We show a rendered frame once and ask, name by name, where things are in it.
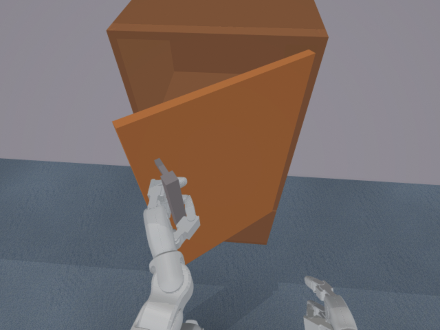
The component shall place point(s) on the cupboard door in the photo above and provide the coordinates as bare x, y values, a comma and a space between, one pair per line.
230, 140

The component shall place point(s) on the right robot hand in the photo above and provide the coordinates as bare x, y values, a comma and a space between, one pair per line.
334, 315

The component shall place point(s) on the handle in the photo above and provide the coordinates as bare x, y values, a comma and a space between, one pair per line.
173, 191

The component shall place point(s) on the robot left shin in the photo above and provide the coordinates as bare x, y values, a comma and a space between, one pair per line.
192, 321

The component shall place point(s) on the left robot hand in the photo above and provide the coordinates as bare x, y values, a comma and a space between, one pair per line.
159, 230

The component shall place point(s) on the robot left forearm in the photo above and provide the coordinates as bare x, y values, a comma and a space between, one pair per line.
171, 288

